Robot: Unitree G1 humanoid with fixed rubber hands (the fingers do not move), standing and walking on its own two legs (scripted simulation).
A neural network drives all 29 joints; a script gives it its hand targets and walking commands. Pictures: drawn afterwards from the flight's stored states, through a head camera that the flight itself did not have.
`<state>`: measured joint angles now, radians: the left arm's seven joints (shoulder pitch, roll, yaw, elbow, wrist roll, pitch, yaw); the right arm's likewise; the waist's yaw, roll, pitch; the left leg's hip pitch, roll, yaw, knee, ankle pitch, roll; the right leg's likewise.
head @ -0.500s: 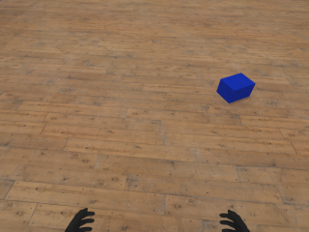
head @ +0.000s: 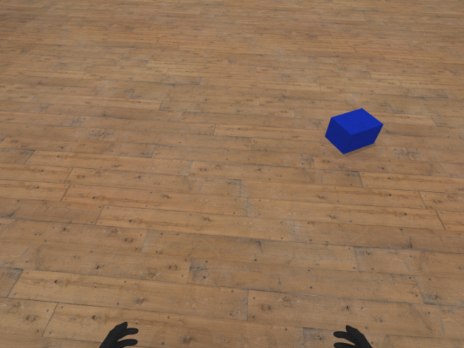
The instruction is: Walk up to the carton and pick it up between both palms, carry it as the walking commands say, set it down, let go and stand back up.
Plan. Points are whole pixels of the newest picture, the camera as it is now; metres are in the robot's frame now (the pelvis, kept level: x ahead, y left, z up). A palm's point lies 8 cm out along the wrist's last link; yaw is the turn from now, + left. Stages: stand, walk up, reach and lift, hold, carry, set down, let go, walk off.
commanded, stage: stand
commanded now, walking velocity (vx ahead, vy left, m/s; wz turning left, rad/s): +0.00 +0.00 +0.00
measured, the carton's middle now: (352, 130) +1.50 -0.78 -0.68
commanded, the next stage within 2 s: walk up in 1.62 s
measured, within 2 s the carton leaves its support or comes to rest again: neither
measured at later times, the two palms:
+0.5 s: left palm out of the picture +0.11 +0.23 -0.10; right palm out of the picture +0.11 -0.23 -0.10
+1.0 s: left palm out of the picture +0.10 +0.23 -0.10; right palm out of the picture +0.09 -0.23 -0.11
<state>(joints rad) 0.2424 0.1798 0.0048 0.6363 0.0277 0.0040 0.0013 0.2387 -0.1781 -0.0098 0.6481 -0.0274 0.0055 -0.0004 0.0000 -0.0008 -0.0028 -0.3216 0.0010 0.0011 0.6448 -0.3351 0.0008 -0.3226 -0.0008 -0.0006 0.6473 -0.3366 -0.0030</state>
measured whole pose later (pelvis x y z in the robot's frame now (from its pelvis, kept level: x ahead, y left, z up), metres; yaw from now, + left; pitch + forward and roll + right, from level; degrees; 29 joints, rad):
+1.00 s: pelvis +0.00 +0.00 +0.01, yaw +0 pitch +0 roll +0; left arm 0.27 0.17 0.03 0.73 0.02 0.00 0.01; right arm 0.26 -0.17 -0.03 0.75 -0.02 0.00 -0.01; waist 0.00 0.00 0.01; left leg -0.28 0.00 0.00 0.58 -0.30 0.00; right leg -0.28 0.00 0.00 0.59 -0.30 0.00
